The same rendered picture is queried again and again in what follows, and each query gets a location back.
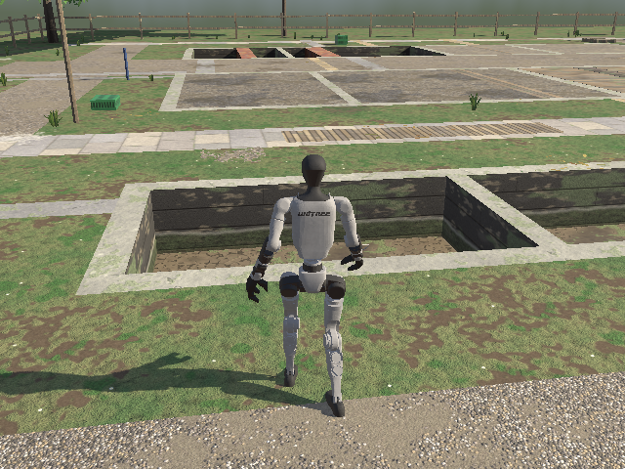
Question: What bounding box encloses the robot right forearm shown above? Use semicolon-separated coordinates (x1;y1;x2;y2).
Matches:
349;233;363;261

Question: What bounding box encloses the robot right hand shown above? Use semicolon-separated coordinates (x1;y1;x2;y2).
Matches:
341;254;363;271

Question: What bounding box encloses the robot right shin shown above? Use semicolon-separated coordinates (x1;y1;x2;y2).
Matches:
325;332;343;404

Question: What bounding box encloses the robot left hand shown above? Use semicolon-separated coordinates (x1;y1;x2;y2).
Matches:
246;276;268;303

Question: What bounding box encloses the robot left upper arm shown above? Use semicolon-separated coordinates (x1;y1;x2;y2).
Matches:
266;196;294;252

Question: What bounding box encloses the robot right thigh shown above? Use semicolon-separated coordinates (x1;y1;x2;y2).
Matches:
323;275;346;351

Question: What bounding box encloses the robot left forearm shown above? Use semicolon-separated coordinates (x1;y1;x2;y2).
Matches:
250;236;274;280

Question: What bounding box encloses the robot right upper arm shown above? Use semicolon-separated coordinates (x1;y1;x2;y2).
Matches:
333;196;359;247

